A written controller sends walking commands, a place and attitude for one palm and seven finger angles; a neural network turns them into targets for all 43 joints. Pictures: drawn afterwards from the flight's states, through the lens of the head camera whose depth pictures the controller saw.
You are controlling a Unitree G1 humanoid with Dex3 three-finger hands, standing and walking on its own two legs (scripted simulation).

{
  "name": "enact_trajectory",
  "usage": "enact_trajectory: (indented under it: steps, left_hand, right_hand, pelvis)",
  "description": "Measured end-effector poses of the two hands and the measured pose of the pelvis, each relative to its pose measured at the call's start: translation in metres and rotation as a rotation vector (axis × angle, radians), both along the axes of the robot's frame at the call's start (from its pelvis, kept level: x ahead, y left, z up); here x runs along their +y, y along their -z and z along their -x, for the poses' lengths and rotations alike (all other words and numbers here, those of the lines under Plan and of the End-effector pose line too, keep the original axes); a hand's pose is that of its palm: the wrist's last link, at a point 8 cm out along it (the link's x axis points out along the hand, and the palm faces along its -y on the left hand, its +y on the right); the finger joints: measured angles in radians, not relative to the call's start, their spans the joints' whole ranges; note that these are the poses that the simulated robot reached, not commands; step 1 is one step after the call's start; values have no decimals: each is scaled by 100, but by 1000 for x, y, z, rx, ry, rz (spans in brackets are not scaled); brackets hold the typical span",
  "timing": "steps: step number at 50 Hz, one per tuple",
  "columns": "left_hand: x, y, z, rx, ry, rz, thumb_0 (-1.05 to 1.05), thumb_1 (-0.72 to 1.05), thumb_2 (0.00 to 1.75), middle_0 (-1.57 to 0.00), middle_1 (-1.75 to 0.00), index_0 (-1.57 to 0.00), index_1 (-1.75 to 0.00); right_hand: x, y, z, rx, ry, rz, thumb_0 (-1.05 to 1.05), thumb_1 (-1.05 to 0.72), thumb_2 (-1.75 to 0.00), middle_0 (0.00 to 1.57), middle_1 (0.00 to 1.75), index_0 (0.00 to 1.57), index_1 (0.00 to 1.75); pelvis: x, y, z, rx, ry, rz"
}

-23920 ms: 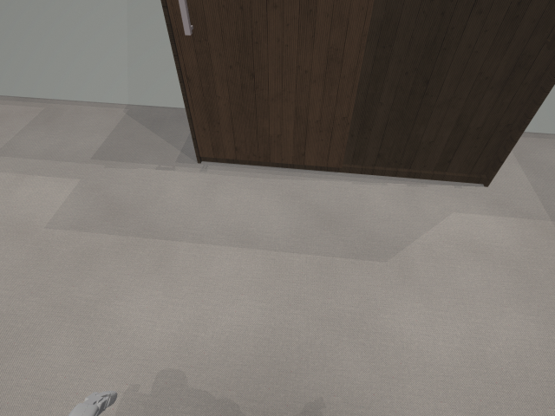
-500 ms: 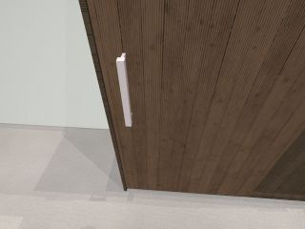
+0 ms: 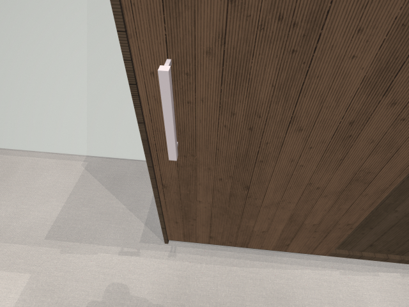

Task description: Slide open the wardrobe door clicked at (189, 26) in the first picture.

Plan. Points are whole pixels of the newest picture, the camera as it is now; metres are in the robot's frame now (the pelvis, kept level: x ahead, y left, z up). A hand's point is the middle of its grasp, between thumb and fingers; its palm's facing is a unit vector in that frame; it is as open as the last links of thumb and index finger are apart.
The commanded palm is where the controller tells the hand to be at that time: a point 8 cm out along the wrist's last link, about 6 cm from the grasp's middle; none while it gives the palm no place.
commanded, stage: look again from close up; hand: left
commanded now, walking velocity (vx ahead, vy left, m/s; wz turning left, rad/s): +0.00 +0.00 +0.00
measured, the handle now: (171, 115) +0.54 +0.12 +0.09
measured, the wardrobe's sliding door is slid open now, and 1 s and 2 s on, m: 0.00 0.00 0.00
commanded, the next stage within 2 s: raise the hand with hooked fingers in 1.50 s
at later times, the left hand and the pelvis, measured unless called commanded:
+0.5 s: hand out of the picture +0.00 +0.15 -0.17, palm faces +0.05 -0.99 -0.16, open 7.4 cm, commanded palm none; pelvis +0.01 +0.00 +0.00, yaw +0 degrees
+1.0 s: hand out of the picture +0.01 +0.16 -0.17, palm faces +0.04 -0.99 -0.16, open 7.4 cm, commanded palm none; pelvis +0.02 +0.01 +0.00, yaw +0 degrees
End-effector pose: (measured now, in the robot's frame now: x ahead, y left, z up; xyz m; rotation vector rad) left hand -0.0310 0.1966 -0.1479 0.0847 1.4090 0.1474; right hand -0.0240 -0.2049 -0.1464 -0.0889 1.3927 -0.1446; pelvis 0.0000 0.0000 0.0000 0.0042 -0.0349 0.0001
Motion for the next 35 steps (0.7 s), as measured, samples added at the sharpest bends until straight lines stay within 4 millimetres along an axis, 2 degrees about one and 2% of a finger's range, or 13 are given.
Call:
enact_trajectory:
  steps: [15, 35]
  left_hand:
    - [2, -2, -21, -28, 6, -12, 1, 91, 90, -20, -30, -20, -30]
    - [5, -2, -29, -17, 7, -4, 1, 91, 90, -20, -30, -20, -30]
  right_hand:
    - [1, -1, -13, -8, 0, -5, 1, -91, -90, 20, 30, 20, 30]
    - [2, -5, -20, 10, -1, 6, 1, -91, -90, 20, 30, 20, 30]
  pelvis:
    - [-3, -2, -8, 2, 1, 1]
    - [1, -3, -16, 2, 1, 5]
